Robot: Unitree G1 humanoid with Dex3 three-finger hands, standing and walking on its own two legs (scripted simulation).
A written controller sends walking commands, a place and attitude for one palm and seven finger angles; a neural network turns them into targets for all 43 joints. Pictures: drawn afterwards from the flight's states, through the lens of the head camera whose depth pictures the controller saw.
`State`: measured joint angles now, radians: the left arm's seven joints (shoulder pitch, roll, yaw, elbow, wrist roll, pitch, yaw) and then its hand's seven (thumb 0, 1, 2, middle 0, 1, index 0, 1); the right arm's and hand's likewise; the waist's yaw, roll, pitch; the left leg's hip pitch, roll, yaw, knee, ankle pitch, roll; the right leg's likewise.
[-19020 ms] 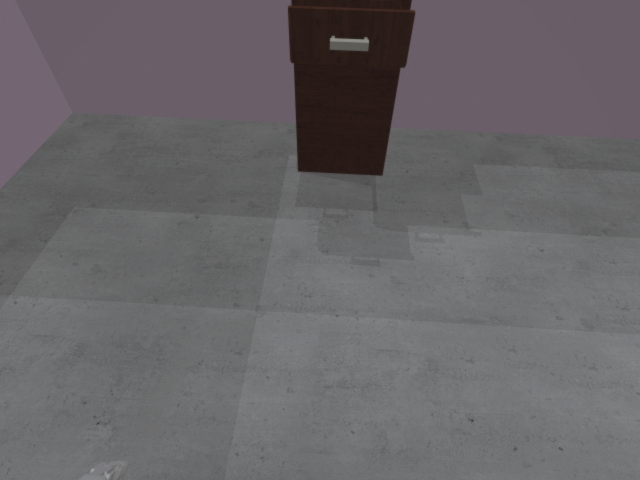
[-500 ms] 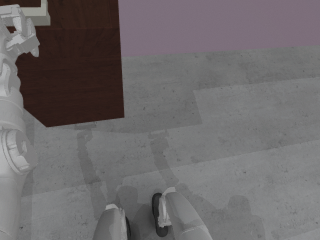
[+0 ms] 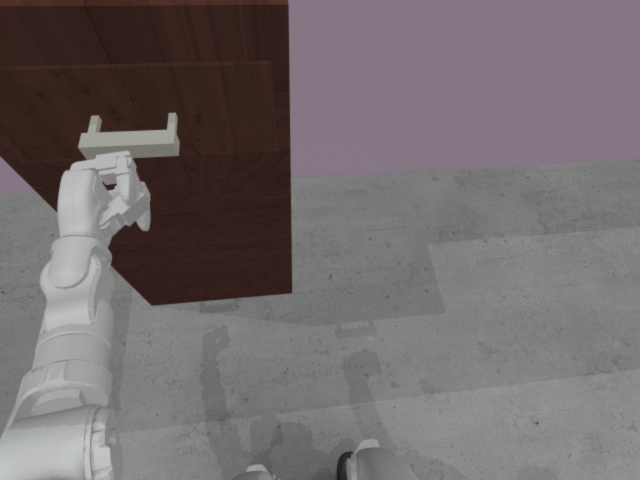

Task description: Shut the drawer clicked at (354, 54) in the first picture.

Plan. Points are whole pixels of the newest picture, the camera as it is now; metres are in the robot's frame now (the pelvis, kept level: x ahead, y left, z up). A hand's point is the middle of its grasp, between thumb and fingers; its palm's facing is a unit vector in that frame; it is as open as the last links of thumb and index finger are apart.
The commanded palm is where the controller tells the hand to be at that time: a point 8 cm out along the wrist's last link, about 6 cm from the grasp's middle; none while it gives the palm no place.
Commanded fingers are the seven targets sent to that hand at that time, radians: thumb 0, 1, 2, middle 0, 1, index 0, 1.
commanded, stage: draw the hand back to the body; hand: left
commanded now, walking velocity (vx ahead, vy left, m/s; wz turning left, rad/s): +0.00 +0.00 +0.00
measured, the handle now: (132, 132) +0.56 +0.23 +0.04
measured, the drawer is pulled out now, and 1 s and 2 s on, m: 0.00 0.00 0.00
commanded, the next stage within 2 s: step back with the hand held close in 1.18 s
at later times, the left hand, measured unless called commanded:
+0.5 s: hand (48, 311) +0.28 +0.22 +0.13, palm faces +0.26 -0.93 -0.26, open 3.2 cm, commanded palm +0.24 +0.27 +0.15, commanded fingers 0.00 0.90 0.90 -1.40 -1.60 -1.40 -1.60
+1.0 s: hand out of the picture +0.15 +0.24 +0.20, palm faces +0.44 -0.81 -0.38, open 3.2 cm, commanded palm +0.10 +0.27 +0.22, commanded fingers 0.00 0.90 0.90 -1.40 -1.60 -1.40 -1.60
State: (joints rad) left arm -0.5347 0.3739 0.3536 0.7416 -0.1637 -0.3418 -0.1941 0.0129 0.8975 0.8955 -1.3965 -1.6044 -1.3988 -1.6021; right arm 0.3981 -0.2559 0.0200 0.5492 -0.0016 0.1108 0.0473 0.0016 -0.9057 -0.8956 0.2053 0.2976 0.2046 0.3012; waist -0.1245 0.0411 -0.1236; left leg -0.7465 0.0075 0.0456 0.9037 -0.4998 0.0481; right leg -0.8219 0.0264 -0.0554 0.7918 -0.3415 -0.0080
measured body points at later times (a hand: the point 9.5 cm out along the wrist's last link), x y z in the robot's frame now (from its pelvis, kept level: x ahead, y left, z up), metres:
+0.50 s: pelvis +0.00 -0.01 +0.04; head +0.02 -0.02 +0.49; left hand +0.26 +0.27 +0.14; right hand +0.20 -0.22 -0.05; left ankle -0.07 +0.07 -0.69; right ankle +0.01 -0.12 -0.69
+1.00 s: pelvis -0.02 -0.02 +0.05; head -0.04 -0.04 +0.50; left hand +0.12 +0.28 +0.23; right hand +0.17 -0.22 -0.04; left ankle -0.07 +0.07 -0.69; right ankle +0.01 -0.12 -0.69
